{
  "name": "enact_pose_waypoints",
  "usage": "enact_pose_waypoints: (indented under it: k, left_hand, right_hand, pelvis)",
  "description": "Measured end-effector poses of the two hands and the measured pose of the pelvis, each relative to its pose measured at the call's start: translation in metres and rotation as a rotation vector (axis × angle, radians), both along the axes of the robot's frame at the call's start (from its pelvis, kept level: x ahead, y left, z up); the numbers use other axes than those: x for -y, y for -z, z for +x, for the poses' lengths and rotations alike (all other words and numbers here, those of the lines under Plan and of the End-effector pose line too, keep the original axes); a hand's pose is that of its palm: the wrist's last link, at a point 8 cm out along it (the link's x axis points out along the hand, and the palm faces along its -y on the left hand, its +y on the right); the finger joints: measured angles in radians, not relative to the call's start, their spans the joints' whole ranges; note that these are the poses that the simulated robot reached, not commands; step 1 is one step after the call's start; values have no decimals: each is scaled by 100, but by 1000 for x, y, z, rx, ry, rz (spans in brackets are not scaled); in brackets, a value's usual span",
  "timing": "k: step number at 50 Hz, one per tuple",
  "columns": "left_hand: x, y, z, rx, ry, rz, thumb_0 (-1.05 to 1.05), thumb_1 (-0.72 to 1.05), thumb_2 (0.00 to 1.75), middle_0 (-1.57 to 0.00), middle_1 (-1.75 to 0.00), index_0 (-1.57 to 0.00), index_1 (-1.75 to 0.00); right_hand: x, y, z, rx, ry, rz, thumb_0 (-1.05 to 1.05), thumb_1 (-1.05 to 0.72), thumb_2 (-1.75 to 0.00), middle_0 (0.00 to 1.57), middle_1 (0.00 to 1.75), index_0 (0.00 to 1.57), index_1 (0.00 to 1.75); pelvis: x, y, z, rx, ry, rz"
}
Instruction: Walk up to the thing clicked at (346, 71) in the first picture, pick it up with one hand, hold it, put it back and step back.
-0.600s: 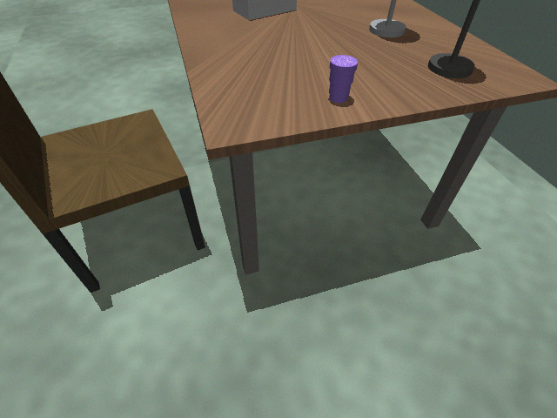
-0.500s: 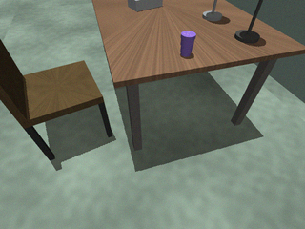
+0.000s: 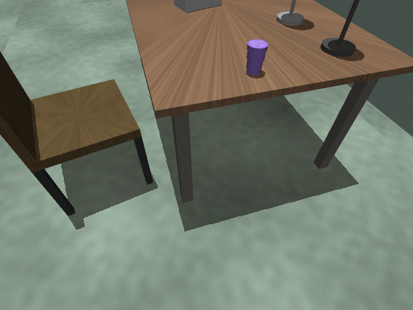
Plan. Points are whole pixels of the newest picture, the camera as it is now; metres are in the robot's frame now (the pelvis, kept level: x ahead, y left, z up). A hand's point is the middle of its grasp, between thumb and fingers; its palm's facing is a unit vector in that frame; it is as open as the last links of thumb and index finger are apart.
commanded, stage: stand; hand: right
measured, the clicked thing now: (255, 58) +0.95 -0.16 +0.02
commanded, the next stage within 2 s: walk up in 0.52 s
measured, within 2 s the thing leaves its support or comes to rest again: neither
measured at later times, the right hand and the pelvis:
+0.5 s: hand out of the picture +0.08 -0.25 -0.16, palm faces -0.02 +0.94 -0.35, open 7.4 cm; pelvis +0.00 +0.00 +0.00, yaw +0 degrees
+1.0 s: hand (373, 303) +0.19 -0.36 -0.15, palm faces -0.17 +0.90 -0.40, open 7.4 cm; pelvis +0.10 -0.08 -0.01, yaw +9 degrees
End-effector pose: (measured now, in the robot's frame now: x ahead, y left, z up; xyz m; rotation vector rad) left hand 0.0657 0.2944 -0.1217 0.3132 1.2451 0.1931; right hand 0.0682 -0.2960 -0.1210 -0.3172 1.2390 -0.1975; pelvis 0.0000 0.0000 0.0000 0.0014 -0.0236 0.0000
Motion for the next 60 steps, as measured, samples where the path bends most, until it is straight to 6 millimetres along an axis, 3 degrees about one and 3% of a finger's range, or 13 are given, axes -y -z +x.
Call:
enact_pose_waypoints:
  k: [28, 33, 39, 42, 46, 53, 60]
  left_hand:
    - [-6, -1, 7, 29, -6, -8, 1, 90, 90, -21, -30, -20, -30]
    - [-12, -3, 15, 74, -34, 6, 1, 90, 90, -21, -30, -20, -30]
    - [2, -11, 31, 88, -39, 48, 1, 91, 90, -21, -30, -20, -30]
    - [14, -10, 35, 124, -61, 81, 1, 91, 90, -21, -30, -20, -30]
    - [36, -12, 24, 109, -125, 63, 1, 91, 90, -21, -30, -20, -30]
    - [58, -4, 23, 43, -190, 6, 1, 90, 90, -21, -30, -21, -30]
    - [52, 30, 55, 12, -215, -30, 1, 90, 90, -21, -30, -21, -30]
  right_hand:
    - [-1, -3, 9, 33, -5, 0, 1, -90, -90, 21, 30, 20, 30]
    - [19, -5, -4, 17, -21, -23, 1, -90, -90, 21, 30, 21, 30]
    - [70, -1, -3, -43, -30, -59, 1, -90, -90, 21, 30, 21, 30]
    - [96, 11, 17, -67, -56, -83, 1, -90, -90, 21, 30, 21, 30]
    - [105, 5, 68, -34, -109, -81, 1, -90, -90, 21, 29, 20, 30]
    - [94, -18, 169, 78, -233, -62, 1, -90, -90, 20, 29, 20, 30]
    - [70, -21, 258, 208, -312, -102, 1, -90, -90, 21, 30, 20, 30]
  pelvis:
    - [-2, 1, 4, 4, -14, -1]
    - [13, 7, 14, -4, -46, 21]
    - [44, 15, 39, 7, -68, 29]
    - [62, 26, 56, 20, -97, -2]
    - [72, 19, 78, 28, -127, -5]
    - [77, 12, 123, 18, -166, -16]
    - [66, 33, 172, 28, -198, 9]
